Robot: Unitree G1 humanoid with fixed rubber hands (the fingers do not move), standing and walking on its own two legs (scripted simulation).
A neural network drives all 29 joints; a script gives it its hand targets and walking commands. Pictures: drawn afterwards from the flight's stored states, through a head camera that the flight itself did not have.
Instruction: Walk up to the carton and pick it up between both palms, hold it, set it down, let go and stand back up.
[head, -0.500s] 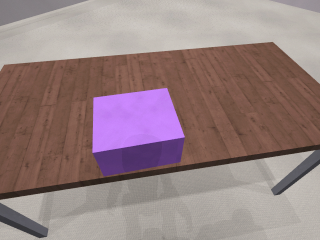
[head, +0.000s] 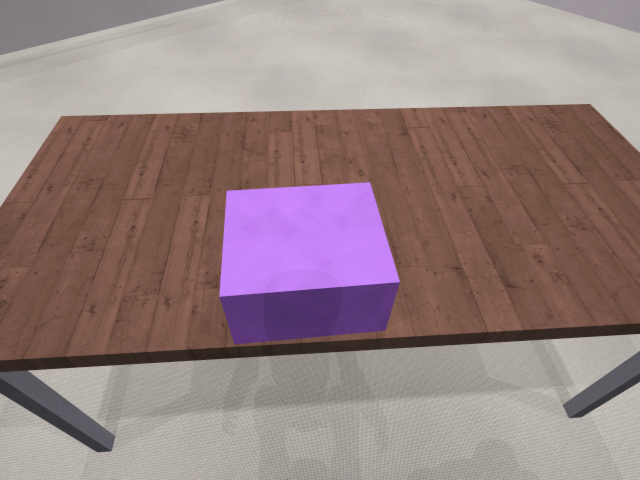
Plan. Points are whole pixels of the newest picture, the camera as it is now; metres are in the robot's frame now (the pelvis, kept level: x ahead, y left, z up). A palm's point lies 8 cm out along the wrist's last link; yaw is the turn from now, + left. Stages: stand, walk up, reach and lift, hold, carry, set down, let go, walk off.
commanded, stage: walk up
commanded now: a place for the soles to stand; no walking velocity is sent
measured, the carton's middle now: (305, 260) +0.46 +0.04 -0.04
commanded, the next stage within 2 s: reach and lift in 2.00 s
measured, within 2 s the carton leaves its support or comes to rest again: neither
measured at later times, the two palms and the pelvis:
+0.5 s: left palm out of the picture -0.02 +0.23 -0.15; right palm out of the picture +0.00 -0.23 -0.14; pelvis -0.01 -0.01 +0.00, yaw +7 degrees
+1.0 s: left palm out of the picture -0.04 +0.26 -0.16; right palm out of the picture +0.06 -0.24 -0.14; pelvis -0.02 +0.00 -0.02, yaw +12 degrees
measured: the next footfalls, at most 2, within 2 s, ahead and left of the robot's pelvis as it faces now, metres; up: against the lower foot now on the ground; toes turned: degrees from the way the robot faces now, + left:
none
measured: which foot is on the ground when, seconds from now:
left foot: down 0.00-1.00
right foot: down 0.00-1.00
